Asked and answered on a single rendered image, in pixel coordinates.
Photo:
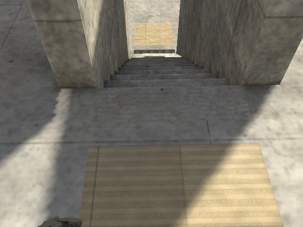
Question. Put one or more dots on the stairs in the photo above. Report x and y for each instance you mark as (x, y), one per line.
(162, 70)

